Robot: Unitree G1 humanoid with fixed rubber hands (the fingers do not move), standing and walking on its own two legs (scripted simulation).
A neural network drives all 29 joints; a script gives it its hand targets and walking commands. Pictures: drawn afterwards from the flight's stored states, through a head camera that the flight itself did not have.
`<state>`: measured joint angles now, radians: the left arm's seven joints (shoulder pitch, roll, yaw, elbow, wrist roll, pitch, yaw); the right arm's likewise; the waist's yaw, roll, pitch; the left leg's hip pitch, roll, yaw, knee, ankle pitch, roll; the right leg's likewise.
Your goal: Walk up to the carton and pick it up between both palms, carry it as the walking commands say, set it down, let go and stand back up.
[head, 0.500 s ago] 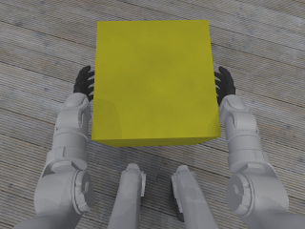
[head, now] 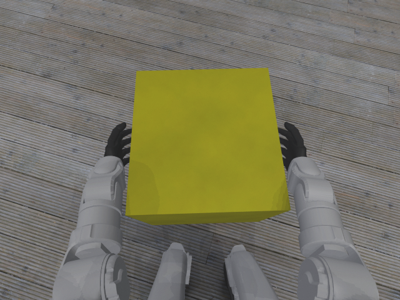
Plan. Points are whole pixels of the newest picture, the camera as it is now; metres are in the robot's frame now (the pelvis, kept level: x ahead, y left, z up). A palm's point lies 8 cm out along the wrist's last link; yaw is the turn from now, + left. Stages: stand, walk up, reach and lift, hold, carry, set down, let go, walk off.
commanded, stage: reach and lift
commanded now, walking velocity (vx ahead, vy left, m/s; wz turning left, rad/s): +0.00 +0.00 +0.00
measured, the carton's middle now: (204, 154) +0.43 +0.01 -0.13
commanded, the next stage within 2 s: none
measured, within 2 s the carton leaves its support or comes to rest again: neither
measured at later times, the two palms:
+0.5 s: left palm (102, 157) +0.37 +0.20 +0.01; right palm (314, 158) +0.37 -0.18 +0.02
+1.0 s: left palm (88, 156) +0.35 +0.19 +0.08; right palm (345, 159) +0.34 -0.18 +0.09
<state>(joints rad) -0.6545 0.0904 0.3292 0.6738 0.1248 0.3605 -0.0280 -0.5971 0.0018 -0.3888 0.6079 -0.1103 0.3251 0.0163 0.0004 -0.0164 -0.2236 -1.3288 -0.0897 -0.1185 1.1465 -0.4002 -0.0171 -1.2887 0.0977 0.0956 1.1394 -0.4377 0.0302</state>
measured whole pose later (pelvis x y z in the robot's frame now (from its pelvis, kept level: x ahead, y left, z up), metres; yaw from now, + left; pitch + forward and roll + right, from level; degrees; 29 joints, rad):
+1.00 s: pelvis +0.03 +0.00 +0.10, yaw +0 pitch +12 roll +0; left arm -0.35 -0.01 0.31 0.51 0.22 0.49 -0.06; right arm -0.31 0.05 -0.34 0.46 -0.21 0.46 0.08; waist 0.00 -0.01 -0.13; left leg -0.52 -0.07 -0.12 0.54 -0.22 0.00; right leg -0.49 0.05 0.14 0.54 -0.25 0.02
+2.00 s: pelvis +0.03 +0.00 +0.12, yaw +0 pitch -6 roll +0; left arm -0.25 -0.01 0.25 0.27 0.21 0.75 -0.08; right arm -0.23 0.05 -0.25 0.25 -0.21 0.72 0.09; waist 0.01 -0.01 0.01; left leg -0.07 -0.04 -0.12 0.34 -0.17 0.00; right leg -0.04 0.04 0.13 0.34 -0.19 0.00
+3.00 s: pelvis +0.04 -0.01 +0.11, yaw -1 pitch -3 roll +0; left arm -0.16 -0.02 0.22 0.13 0.19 0.78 -0.08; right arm -0.13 0.06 -0.22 0.09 -0.20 0.76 0.09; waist 0.01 0.00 -0.06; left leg -0.17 -0.04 -0.10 0.44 -0.23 0.00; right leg -0.15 0.03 0.08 0.46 -0.28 0.00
